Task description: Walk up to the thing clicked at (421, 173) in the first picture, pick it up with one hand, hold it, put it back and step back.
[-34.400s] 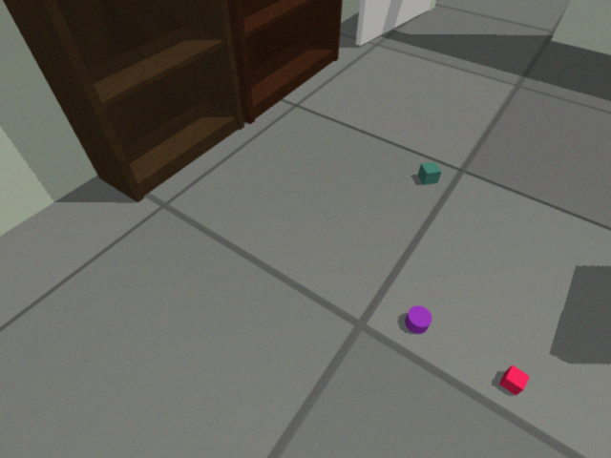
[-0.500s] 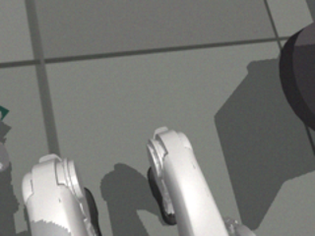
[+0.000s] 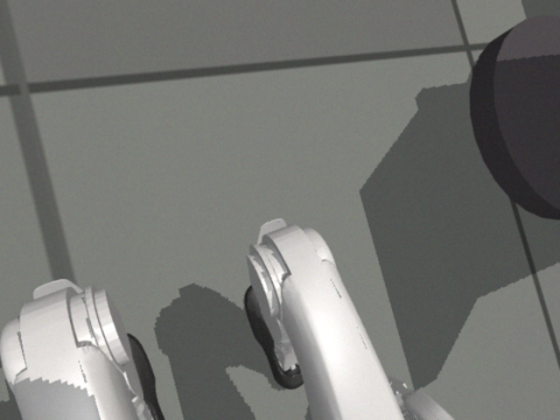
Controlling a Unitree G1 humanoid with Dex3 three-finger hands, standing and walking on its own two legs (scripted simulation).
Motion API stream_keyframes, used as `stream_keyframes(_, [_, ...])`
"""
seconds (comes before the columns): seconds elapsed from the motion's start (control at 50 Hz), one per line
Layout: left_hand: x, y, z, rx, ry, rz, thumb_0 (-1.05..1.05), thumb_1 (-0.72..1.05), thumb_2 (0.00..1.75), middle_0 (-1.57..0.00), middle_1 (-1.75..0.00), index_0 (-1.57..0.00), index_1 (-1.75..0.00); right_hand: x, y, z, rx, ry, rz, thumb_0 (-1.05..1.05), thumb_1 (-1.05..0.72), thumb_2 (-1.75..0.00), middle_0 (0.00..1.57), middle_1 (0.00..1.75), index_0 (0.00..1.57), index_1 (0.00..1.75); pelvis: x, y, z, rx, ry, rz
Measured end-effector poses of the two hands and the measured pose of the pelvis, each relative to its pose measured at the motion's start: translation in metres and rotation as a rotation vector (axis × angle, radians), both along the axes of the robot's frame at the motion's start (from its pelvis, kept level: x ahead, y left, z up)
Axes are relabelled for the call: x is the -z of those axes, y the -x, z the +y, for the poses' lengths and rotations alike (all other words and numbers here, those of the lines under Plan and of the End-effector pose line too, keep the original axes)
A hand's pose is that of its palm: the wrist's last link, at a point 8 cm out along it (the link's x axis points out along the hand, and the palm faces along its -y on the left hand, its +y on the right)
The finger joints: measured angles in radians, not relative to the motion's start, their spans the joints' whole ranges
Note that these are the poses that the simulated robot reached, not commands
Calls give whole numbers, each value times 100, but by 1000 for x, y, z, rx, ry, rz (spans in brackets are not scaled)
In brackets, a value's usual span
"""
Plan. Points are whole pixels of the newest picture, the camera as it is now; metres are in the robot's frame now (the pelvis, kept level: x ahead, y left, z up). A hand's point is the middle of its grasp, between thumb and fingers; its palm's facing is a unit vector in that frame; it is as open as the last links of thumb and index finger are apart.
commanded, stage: rest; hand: left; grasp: from above
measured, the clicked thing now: out of the picture +0.45 +0.35 -0.23
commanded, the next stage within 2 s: open in 1.20 s
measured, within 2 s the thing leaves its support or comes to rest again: rests again in 1.38 s
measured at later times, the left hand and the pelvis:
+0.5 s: hand out of the picture +0.45 +0.33 -0.21, palm faces -0.22 -0.37 -0.90, open 9.9 cm; pelvis +0.00 +0.00 +0.00, yaw -2 degrees
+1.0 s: hand out of the picture +0.45 +0.33 -0.23, palm faces -0.22 -0.38 -0.90, open 9.9 cm; pelvis -0.01 +0.01 +0.01, yaw -3 degrees
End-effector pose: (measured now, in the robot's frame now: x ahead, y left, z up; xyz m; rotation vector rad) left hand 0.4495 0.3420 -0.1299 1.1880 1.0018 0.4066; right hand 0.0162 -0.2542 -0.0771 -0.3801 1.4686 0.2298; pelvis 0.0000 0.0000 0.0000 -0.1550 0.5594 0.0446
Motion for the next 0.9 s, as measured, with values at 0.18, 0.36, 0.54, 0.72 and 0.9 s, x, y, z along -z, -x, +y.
stream_keyframes(0.18, [14, 3, -2, 1, 16, 5, 0, 1, 44, -73, -46, -77, -43, -10, 2, 6, -21, 1, 0, 0, -91, -90, 20, 30, 19, 30, -1, 1, 2, 6, 16, -12])
stream_keyframes(0.36, [23, 3, -2, 13, 2, 2, 0, 0, 44, -73, -46, -77, -43, -19, 4, 5, -45, 15, 1, 0, -91, -90, 20, 30, 19, 30, -1, 2, 3, 11, 29, -27])
stream_keyframes(0.54, [28, -1, -5, -3, 4, 0, 0, 1, 43, -73, -46, -77, -43, -27, 11, 8, -57, 6, 21, 0, -91, -90, 20, 30, 19, 30, -3, 3, 4, 16, 39, -35])
stream_keyframes(0.72, [34, -4, -8, 0, 10, 2, 0, 1, 43, -72, -46, -76, -44, -32, 15, 12, -59, 3, 25, 0, -91, -90, 20, 30, 19, 30, -5, 4, 4, 21, 49, -42])
stream_keyframes(0.9, [37, -2, -7, -9, 6, 4, 0, 2, 43, -72, -47, -76, -44, -37, 14, 15, -76, 3, 17, 0, -91, -90, 20, 30, 19, 30, -7, 6, 5, 24, 57, -52])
